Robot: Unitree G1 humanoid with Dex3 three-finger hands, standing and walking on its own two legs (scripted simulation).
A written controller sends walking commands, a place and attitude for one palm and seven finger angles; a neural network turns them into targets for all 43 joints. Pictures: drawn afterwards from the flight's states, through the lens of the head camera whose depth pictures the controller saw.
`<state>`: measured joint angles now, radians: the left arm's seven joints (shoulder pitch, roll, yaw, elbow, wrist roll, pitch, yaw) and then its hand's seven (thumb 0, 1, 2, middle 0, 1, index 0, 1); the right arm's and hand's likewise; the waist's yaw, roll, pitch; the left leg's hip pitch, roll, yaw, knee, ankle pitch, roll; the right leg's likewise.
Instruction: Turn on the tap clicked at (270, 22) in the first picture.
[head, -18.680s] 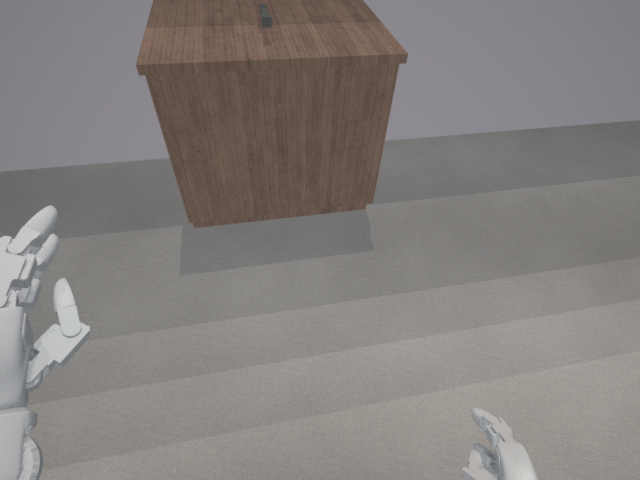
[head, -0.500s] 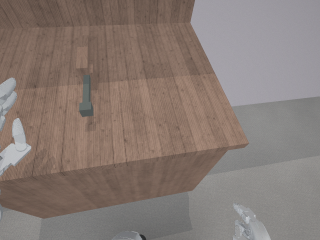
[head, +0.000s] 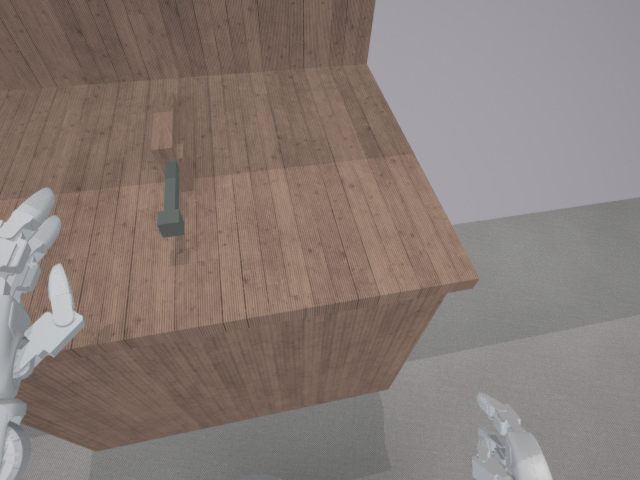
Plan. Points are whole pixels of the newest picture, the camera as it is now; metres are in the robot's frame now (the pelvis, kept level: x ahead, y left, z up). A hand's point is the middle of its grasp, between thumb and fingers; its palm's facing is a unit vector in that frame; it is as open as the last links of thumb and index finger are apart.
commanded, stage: come to a stop and stand still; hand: left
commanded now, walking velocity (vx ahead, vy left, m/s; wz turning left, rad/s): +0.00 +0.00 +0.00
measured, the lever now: (171, 223) +0.41 +0.25 +0.05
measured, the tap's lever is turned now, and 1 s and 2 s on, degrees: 0 0 0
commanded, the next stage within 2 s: look again from close up in 0.18 s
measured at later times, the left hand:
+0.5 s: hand (64, 316) +0.22 +0.25 +0.15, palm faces +0.33 -0.87 -0.36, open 7.4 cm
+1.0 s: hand (129, 293) +0.24 +0.20 +0.16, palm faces +0.28 -0.89 -0.36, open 7.4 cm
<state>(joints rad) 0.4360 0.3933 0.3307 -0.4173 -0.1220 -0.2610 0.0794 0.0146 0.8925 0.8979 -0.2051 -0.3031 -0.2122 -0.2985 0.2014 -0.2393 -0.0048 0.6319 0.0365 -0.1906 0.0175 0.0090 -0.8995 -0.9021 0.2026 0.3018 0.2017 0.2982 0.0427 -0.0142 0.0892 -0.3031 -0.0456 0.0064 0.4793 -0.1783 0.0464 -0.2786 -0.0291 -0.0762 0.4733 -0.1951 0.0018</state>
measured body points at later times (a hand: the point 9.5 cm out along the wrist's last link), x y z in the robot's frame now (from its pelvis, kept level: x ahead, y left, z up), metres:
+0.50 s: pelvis +0.00 +0.01 +0.00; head +0.04 +0.02 +0.45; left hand +0.19 +0.30 +0.17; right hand +0.19 -0.22 -0.08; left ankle +0.05 +0.08 -0.74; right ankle +0.04 -0.12 -0.74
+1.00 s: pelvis +0.00 -0.03 +0.00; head +0.05 -0.01 +0.44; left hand +0.22 +0.25 +0.18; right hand +0.19 -0.24 -0.08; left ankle +0.05 +0.08 -0.74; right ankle +0.04 -0.12 -0.74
